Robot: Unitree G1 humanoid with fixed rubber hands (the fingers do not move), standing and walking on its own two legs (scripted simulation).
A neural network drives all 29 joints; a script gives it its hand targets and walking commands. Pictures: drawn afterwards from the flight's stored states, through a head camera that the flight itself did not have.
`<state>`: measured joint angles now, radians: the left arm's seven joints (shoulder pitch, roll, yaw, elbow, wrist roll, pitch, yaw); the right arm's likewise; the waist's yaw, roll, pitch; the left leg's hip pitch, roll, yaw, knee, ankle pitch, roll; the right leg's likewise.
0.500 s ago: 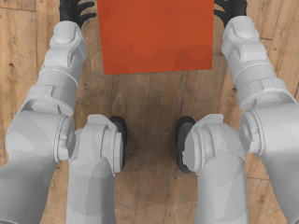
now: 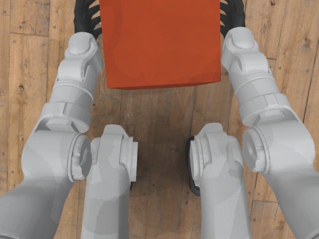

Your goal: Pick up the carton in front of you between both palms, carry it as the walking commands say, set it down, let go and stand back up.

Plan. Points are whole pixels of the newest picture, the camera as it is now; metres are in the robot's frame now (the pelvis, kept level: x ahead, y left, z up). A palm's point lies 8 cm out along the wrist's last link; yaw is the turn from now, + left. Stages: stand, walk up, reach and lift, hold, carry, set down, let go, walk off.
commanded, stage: reach and lift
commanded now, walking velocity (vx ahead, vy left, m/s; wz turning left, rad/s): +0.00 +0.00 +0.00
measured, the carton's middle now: (159, 45) +0.51 +0.00 -0.20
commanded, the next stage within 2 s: none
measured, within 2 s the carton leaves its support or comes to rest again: neither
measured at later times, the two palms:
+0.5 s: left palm (20, 8) +0.48 +0.15 +0.07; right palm (309, 3) +0.48 -0.16 +0.07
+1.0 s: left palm out of the picture +0.44 +0.15 +0.23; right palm out of the picture +0.44 -0.16 +0.23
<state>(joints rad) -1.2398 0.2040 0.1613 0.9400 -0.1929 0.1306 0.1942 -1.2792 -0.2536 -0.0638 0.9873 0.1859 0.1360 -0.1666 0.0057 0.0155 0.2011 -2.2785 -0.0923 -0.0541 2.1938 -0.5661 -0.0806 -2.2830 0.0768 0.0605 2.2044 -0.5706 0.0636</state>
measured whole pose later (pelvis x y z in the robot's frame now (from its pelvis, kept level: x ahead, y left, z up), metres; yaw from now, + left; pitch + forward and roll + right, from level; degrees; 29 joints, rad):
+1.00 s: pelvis +0.05 +0.00 +0.27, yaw -1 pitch +31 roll +0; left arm -0.61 -0.08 0.37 0.65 0.15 0.29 0.08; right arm -0.62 0.06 -0.34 0.66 -0.15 0.30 -0.06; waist 0.01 0.01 -0.24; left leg -1.36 -0.10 -0.12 1.31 -0.48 -0.04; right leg -1.37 0.10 0.11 1.31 -0.48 0.04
